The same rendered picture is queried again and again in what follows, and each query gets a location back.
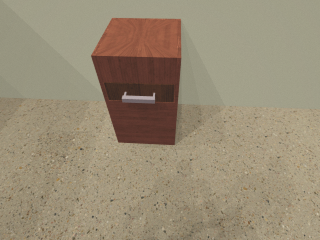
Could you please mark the handle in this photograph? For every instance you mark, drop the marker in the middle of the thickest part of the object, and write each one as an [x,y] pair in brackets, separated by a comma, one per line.
[138,99]

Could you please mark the drawer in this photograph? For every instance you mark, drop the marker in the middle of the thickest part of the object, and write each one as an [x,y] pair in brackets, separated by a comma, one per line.
[163,92]

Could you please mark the cabinet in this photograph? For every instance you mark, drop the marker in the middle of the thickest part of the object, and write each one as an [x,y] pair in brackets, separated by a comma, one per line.
[147,51]

